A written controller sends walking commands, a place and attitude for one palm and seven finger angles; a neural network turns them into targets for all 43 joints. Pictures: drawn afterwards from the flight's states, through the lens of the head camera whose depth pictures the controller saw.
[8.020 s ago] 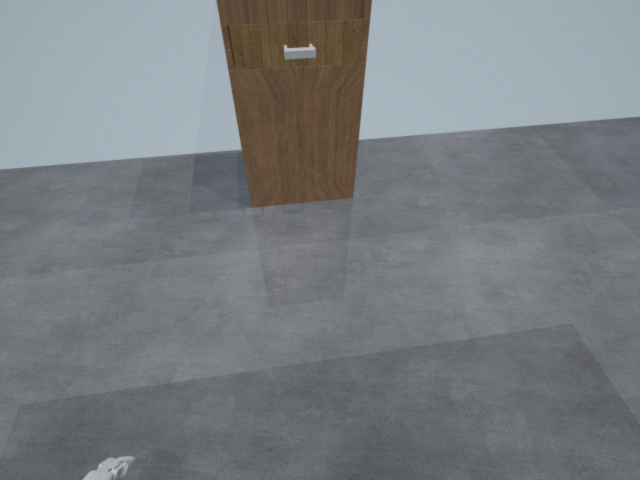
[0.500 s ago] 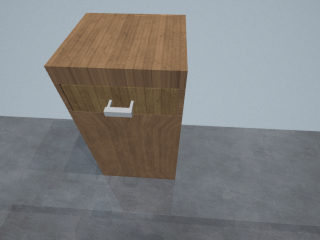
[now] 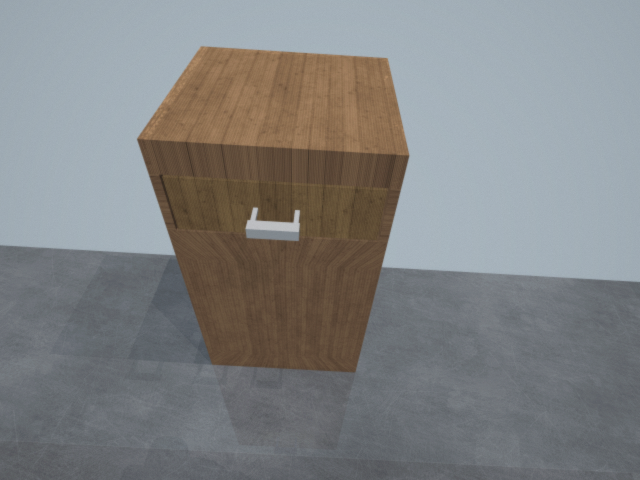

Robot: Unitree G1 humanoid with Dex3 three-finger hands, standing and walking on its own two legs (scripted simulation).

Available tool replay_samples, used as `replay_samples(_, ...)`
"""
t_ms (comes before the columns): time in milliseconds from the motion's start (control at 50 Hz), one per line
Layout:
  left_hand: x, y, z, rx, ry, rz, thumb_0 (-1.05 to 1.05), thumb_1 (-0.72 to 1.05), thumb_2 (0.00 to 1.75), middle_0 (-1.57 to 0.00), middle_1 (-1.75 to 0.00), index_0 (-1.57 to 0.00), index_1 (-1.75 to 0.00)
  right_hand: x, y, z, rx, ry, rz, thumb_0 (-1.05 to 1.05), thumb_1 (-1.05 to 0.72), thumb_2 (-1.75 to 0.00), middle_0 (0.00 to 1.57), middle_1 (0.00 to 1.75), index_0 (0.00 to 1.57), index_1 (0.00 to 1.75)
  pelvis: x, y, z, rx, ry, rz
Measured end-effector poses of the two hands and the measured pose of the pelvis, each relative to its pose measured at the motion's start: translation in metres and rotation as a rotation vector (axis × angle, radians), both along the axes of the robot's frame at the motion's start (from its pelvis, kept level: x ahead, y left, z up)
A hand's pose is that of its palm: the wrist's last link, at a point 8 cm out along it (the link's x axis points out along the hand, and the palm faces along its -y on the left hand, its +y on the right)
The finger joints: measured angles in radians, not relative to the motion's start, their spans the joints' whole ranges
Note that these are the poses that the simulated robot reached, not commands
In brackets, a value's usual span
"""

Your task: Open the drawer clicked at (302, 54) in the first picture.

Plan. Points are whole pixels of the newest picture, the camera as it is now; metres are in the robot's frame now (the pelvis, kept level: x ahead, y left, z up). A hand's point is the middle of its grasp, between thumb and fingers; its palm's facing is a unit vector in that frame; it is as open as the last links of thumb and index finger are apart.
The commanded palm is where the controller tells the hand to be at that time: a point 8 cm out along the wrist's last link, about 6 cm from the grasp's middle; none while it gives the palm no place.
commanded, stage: shuffle to correct the standing spot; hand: left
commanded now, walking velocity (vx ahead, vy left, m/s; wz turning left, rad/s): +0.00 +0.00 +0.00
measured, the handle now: (274, 222) +0.59 +0.13 -0.06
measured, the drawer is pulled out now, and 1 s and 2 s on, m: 0.00 0.00 0.00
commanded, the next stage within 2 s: come to a stop and stand still in 0.70 s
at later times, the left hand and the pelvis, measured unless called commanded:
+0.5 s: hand out of the picture +0.02 +0.11 -0.18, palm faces +0.09 -0.99 -0.14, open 7.4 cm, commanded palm none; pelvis +0.04 -0.04 +0.00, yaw +1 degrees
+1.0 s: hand out of the picture +0.17 +0.10 -0.17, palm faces +0.04 -0.97 -0.25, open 7.3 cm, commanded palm none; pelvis +0.12 -0.10 -0.01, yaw +1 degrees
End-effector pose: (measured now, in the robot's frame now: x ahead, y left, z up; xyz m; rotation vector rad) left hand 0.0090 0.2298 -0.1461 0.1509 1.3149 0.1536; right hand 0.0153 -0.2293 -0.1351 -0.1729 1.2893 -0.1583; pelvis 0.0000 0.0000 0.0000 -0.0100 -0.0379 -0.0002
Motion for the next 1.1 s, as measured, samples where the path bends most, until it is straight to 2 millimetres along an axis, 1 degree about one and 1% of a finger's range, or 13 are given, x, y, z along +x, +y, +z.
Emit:
replay_samples(120, -0.025, 0.001, 0.0, -0.009, 0.082, -0.002, 0.0, 0.9, 0.9, -0.2, -0.29, -0.2, -0.3, -0.028, 0.009, -0.003, 0.016, 0.072, -0.034, 0.0, -0.91, -0.9, 0.2, 0.3, 0.2, 0.3, -0.002, 0.004, 0.001, 0.007, 0.008, -0.007)
replay_samples(220, -0.038, -0.009, 0.001, -0.028, 0.158, -0.014, 0.0, 0.91, 0.9, -0.2, -0.29, -0.2, -0.3, -0.044, 0.004, -0.003, 0.011, 0.116, -0.086, 0.0, -0.91, -0.9, 0.2, 0.3, 0.2, 0.3, 0.003, -0.002, 0.002, 0.008, 0.017, -0.033)
replay_samples(300, -0.032, -0.024, 0.002, -0.04, 0.177, -0.025, 0.0, 0.91, 0.9, -0.2, -0.29, -0.2, -0.3, -0.054, -0.01, -0.005, 0.003, 0.142, -0.123, 0.0, -0.91, -0.9, 0.2, 0.3, 0.2, 0.3, 0.009, -0.012, 0.001, 0.016, 0.022, -0.049)
replay_samples(400, -0.011, -0.047, 0.002, -0.04, 0.121, 0.009, 0.0, 0.9, 0.9, -0.2, -0.29, -0.2, -0.3, -0.056, -0.028, -0.012, 0.005, 0.2, -0.114, 0.0, -0.91, -0.9, 0.2, 0.3, 0.2, 0.3, 0.022, -0.029, -0.002, -0.001, 0.024, -0.022)
replay_samples(480, 0.0, -0.062, -0.001, -0.053, 0.072, 0.071, 0.0, 0.9, 0.9, -0.2, -0.29, -0.2, -0.3, -0.033, -0.037, -0.008, 0.004, 0.218, -0.067, 0.01, -0.91, -0.9, 0.2, 0.3, 0.2, 0.3, 0.034, -0.038, -0.001, -0.015, 0.03, 0.019)
replay_samples(620, 0.008, -0.079, -0.014, -0.112, 0.124, 0.095, 0.0, 0.9, 0.9, -0.2, -0.29, -0.2, -0.3, 0.05, -0.035, -0.006, -0.011, 0.072, -0.014, 0.01, -0.91, -0.9, 0.2, 0.3, 0.19, 0.3, 0.062, -0.039, -0.006, -0.029, 0.029, 0.041)
replay_samples(680, 0.016, -0.079, -0.025, -0.134, 0.159, 0.079, 0.0, 0.9, 0.9, -0.2, -0.29, -0.2, -0.3, 0.074, -0.034, -0.012, -0.032, 0.008, -0.02, 0.01, -0.92, -0.9, 0.2, 0.3, 0.2, 0.3, 0.075, -0.037, -0.015, -0.021, 0.027, 0.022)
replay_samples(740, 0.039, -0.075, -0.021, -0.127, 0.165, 0.031, 0.0, 0.9, 0.9, -0.2, -0.29, -0.2, -0.3, 0.081, -0.036, -0.007, -0.034, -0.01, -0.048, 0.01, -0.92, -0.9, 0.2, 0.3, 0.2, 0.3, 0.085, -0.04, -0.011, -0.004, 0.025, -0.001)
replay_samples(820, 0.081, -0.068, -0.008, -0.08, 0.105, 0.013, 0.01, 0.92, 0.9, -0.2, -0.29, -0.2, -0.3, 0.076, -0.042, 0.001, -0.023, 0.045, -0.056, 0.0, -0.92, -0.9, 0.2, 0.3, 0.2, 0.3, 0.096, -0.05, 0.0, -0.006, 0.03, 0.001)
replay_samples(900, 0.115, -0.063, 0.005, -0.022, 0.044, 0.017, 0.02, 0.93, 0.9, -0.2, -0.29, -0.2, -0.3, 0.07, -0.057, 0.001, -0.004, 0.116, -0.066, 0.0, -0.91, -0.9, 0.2, 0.3, 0.2, 0.3, 0.106, -0.066, 0.005, -0.013, 0.034, 0.004)
replay_samples(960, 0.138, -0.07, 0.01, 0.02, 0.001, 0.006, 0.01, 0.93, 0.9, -0.2, -0.29, -0.2, -0.3, 0.07, -0.073, -0.007, 0.019, 0.152, -0.078, 0.0, -0.91, -0.9, 0.2, 0.3, 0.2, 0.3, 0.113, -0.083, 0.001, -0.007, 0.029, 0.009)
replay_samples(1020, 0.153, -0.083, 0.005, 0.063, -0.047, 0.002, 0.01, 0.92, 0.9, -0.19, -0.29, -0.2, -0.3, 0.074, -0.094, -0.025, 0.044, 0.171, -0.085, 0.0, -0.91, -0.9, 0.2, 0.3, 0.2, 0.3, 0.122, -0.102, -0.013, 0.023, 0.027, 0.012)
replay_samples(1100, 0.161, -0.103, 0.009, 0.054, -0.073, 0.008, 0.0, 0.91, 0.9, -0.2, -0.29, -0.2, -0.3, 0.092, -0.112, -0.032, 0.036, 0.162, -0.074, 0.0, -0.91, -0.9, 0.2, 0.3, 0.2, 0.3, 0.121, -0.106, -0.013, 0.008, 0.019, 0.03)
